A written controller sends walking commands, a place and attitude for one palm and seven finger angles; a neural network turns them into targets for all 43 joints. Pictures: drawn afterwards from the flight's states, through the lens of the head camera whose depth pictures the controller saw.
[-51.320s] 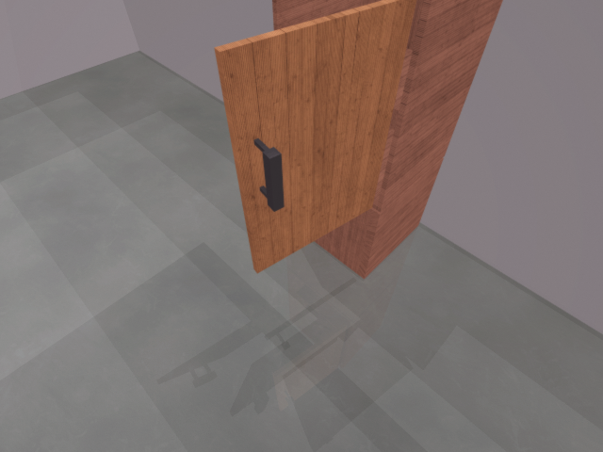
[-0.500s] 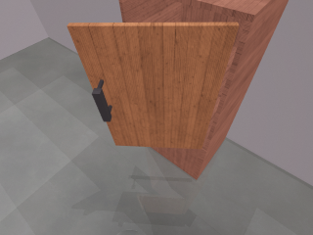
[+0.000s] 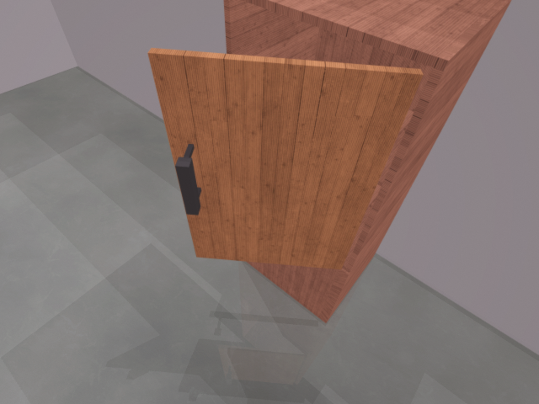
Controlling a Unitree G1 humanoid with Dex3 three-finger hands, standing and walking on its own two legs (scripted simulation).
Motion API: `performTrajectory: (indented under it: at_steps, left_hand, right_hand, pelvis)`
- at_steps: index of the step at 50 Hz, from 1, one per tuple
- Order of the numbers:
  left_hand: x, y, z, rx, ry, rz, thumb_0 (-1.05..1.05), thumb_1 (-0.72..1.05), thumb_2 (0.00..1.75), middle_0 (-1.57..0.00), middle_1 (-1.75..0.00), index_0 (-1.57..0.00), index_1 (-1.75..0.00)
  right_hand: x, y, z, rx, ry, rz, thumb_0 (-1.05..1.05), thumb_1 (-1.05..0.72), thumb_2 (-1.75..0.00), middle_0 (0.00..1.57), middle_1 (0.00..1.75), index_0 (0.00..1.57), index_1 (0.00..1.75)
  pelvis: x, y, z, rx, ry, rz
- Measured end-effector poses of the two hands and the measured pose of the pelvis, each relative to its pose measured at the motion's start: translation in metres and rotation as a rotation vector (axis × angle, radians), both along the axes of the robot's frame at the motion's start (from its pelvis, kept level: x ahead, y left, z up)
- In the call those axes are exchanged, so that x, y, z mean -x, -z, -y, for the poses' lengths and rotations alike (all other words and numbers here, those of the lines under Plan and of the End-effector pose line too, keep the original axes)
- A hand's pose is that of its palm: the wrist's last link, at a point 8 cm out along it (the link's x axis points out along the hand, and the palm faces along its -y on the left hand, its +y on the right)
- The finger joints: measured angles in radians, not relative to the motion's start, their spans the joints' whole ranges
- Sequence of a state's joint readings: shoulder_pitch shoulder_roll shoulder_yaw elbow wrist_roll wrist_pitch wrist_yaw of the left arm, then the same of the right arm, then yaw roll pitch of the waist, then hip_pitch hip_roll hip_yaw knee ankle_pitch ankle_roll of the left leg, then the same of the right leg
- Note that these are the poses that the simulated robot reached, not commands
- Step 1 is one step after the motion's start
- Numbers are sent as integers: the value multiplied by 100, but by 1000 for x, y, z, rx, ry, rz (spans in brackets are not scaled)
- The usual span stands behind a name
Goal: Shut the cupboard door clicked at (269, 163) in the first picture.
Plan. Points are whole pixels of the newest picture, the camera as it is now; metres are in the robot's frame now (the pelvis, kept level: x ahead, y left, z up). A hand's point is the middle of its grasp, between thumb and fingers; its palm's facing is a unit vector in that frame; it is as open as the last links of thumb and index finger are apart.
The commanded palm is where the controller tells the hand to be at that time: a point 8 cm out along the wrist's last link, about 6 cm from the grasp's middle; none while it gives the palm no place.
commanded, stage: look again from close up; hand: left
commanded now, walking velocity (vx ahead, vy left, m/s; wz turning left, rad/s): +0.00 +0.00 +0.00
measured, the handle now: (191, 179) +0.51 +0.20 +0.00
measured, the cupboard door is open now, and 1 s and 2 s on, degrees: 35 35 35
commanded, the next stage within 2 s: shuffle to correct the standing spot in 0.52 s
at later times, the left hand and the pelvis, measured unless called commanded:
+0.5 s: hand out of the picture +0.02 +0.17 -0.17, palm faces -0.01 -0.97 -0.24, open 7.4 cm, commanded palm none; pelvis +0.00 -0.01 -0.01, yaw +0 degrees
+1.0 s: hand out of the picture +0.03 +0.17 -0.19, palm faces +0.04 -0.98 -0.20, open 7.4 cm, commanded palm none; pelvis +0.04 -0.01 -0.01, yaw +0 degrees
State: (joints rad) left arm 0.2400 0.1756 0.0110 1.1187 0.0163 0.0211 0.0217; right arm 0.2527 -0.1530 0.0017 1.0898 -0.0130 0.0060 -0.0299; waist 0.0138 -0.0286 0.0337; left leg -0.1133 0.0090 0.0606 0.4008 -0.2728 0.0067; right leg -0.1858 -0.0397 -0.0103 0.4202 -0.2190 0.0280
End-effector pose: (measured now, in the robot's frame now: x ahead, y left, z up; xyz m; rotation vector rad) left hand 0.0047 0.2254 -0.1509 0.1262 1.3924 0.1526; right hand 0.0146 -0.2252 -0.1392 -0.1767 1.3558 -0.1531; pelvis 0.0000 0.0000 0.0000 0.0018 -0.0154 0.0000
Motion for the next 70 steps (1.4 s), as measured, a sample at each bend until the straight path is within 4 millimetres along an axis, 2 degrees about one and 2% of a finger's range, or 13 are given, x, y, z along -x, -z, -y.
performTrajectory:
  at_steps: [6, 11, 19, 34, 41, 47, 52, 57, 64, 70]
  left_hand:
    - [13, -1, -2, -28, 30, -12, 0, 91, 90, -20, -30, -20, -30]
    - [14, -6, -7, -55, 25, -7, 0, 91, 90, -20, -30, -20, -30]
    - [2, -13, -4, -75, 41, 16, 0, 91, 90, -19, -30, -19, -30]
    - [-21, -10, 19, -55, 52, 54, 0, 91, 90, -20, -30, -20, -30]
    - [-17, -2, 22, -32, 20, 44, 0, 91, 90, -20, -30, -20, -30]
    - [-11, 7, 15, -10, -7, -21, 0, 91, 90, -20, -30, -20, -30]
    - [-22, 7, 11, -26, -11, -37, 0, 91, 90, -20, -30, -20, -30]
    - [-41, 1, 8, -42, 7, -11, 0, 91, 90, -19, -30, -20, -30]
    - [-65, -2, 7, -61, 35, 71, 0, 91, 90, -19, -30, -20, -30]
    - [-74, -7, -1, -81, 75, 200, 0, 91, 90, -20, -30, -20, -30]
  right_hand:
    - [2, 10, -3, -23, -13, 36, 1, -92, -90, 20, 30, 20, 30]
    - [5, 18, -7, -45, -15, 36, 1, -93, -90, 20, 30, 20, 30]
    - [10, 21, -2, -68, -9, 18, 1, -92, -90, 20, 30, 20, 30]
    - [9, 16, 21, -46, -2, -12, 0, -91, -90, 20, 30, 20, 30]
    - [8, 19, 24, -36, -12, -41, 0, -91, -90, 20, 30, 20, 30]
    - [5, 16, 11, -25, -2, -59, 0, -91, -90, 20, 30, 20, 30]
    - [3, 19, -3, -37, 19, -93, 0, -91, -90, 20, 30, 20, 30]
    - [-10, 18, -8, -45, 43, -79, 1, -91, -90, 20, 30, 20, 30]
    - [-17, 17, 8, -14, 54, -32, 2, -93, -90, 21, 30, 20, 30]
    - [-35, 8, 33, 30, 36, 107, 1, -91, -90, 21, 30, 20, 30]
  pelvis:
    - [3, 7, -4, 5, -7, -8]
    - [1, 8, -3, -4, -5, 5]
    - [1, 6, 5, -15, 4, 4]
    - [-3, 5, 25, -16, 3, -3]
    - [-13, 10, 24, 0, -5, -4]
    - [-29, 13, 14, -9, 2, -10]
    - [-40, 13, 11, -9, 4, -8]
    - [-41, 9, 11, -7, 7, -14]
    - [-30, 9, 14, -16, 17, -20]
    - [-11, 13, 16, -7, -5, -5]
